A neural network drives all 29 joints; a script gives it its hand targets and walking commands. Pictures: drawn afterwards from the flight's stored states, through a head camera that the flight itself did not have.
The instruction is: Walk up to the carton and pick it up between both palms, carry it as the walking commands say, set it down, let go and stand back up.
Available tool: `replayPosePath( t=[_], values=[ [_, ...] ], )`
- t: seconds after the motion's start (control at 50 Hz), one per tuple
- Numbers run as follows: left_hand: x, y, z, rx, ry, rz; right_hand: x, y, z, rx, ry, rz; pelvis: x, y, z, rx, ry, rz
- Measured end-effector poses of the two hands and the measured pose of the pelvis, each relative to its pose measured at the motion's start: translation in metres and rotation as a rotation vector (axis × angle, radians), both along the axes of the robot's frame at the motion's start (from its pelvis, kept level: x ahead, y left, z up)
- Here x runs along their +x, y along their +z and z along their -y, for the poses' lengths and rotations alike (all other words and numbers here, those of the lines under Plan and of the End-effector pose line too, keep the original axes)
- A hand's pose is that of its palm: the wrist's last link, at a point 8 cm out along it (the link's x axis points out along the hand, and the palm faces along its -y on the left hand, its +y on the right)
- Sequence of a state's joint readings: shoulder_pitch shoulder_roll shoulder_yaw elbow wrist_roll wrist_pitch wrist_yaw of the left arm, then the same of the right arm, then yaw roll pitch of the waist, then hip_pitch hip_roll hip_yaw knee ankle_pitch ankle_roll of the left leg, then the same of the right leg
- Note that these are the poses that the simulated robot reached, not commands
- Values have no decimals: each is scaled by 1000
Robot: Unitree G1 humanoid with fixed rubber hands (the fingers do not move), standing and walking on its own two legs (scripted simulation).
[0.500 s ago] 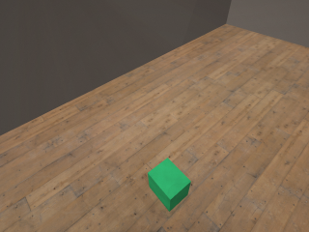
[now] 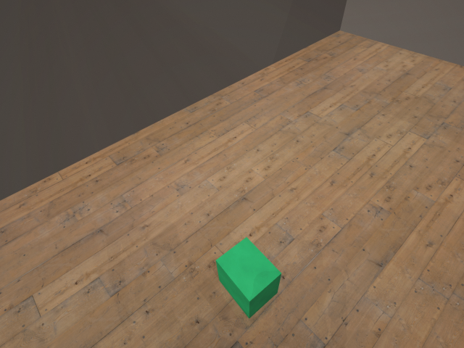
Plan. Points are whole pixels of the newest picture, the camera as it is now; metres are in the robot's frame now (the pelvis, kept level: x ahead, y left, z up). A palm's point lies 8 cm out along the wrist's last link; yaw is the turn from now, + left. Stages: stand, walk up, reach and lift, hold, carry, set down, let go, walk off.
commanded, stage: walk up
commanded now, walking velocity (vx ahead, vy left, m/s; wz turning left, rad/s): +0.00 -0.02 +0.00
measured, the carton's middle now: (247, 277) +0.53 -0.01 -0.68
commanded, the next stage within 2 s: none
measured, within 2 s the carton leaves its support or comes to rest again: neither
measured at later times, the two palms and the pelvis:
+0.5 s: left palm out of the picture -0.04 +0.22 -0.15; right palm out of the picture +0.02 -0.23 -0.16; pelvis +0.01 -0.01 -0.01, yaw +5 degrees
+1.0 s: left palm out of the picture +0.09 +0.20 -0.14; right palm out of the picture +0.10 -0.34 -0.12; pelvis +0.07 -0.07 -0.01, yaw +21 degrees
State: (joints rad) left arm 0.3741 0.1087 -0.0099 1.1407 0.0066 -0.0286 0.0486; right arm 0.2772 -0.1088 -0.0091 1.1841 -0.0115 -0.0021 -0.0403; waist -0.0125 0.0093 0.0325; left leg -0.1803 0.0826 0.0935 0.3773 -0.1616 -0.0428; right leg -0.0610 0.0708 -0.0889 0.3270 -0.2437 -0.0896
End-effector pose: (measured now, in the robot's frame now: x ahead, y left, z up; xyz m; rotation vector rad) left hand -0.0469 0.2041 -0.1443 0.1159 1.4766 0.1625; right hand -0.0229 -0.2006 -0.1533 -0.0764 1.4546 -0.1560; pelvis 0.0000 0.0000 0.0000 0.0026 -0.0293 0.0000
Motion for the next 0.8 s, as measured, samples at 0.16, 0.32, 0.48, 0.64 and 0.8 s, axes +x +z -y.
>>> replayPosePath(
  t=[0.16,0.32,0.48,0.64,0.8],
  values=[
    [-2,-1,9,0,6,-21,8,-1,9,-7,0,-6,7,-1,8,0,-5,-5],
    [-3,-3,12,8,6,-40,16,-1,16,-17,1,4,11,-3,14,-1,-10,-7],
    [6,-7,-7,73,42,11,35,-3,30,-48,57,5,7,-9,14,-14,68,-11],
    [6,-19,-44,109,129,42,108,2,34,-149,243,70,15,-19,1,-29,194,-50],
    [57,-19,-39,52,191,170,68,20,71,-248,217,-79,35,-15,9,-5,273,-26]
  ],
)
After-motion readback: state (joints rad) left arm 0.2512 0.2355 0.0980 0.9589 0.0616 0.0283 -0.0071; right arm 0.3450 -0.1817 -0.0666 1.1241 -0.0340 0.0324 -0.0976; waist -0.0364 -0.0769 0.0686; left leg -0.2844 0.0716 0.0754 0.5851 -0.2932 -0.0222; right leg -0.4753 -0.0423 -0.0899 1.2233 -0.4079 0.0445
